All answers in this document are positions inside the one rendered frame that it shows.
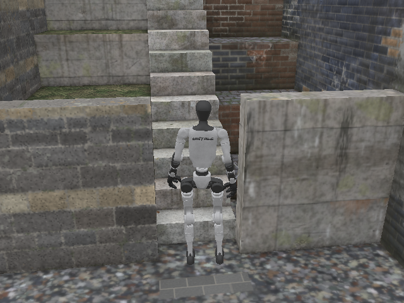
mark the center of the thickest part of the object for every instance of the stairs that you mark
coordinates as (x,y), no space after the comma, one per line
(180,76)

